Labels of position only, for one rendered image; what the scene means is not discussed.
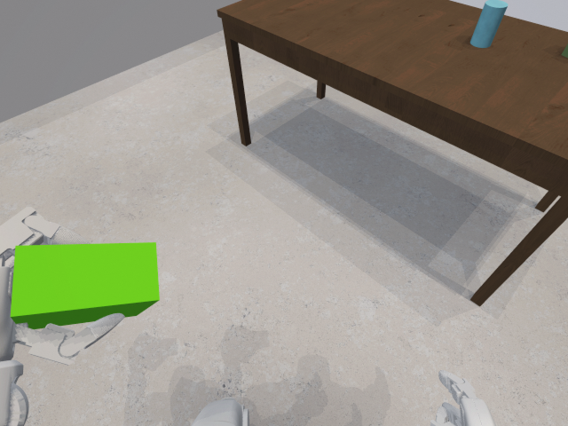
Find sponge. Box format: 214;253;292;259
11;242;160;329

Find robot left forearm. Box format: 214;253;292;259
0;360;29;426

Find left robot hand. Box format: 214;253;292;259
0;207;125;365

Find right robot hand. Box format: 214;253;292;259
430;370;496;426

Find left robot thigh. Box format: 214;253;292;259
191;399;249;426

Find table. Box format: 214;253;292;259
217;0;568;306

